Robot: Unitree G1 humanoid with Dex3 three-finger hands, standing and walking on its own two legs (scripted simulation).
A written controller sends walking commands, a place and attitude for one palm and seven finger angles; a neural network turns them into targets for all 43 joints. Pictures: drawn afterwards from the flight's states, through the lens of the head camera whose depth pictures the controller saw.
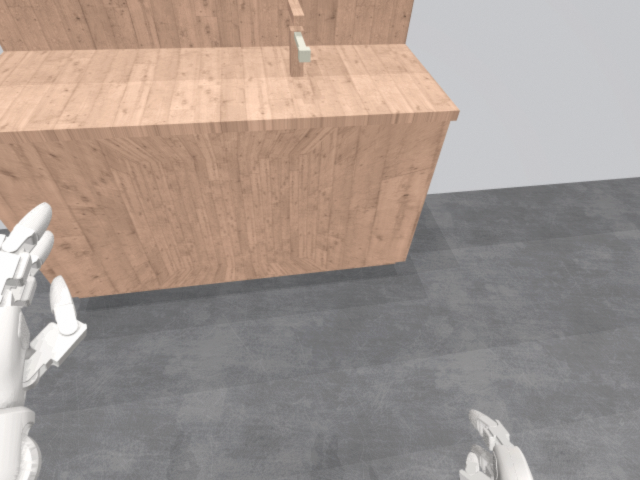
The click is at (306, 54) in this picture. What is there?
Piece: tap's lever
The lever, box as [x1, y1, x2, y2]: [298, 47, 310, 61]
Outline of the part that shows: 298,47 299,61 309,61 309,47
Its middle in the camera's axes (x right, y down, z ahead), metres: -0.04 -0.45 +0.95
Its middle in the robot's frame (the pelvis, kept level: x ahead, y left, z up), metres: +1.03 +0.11 +0.09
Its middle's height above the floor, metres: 0.86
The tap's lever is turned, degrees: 0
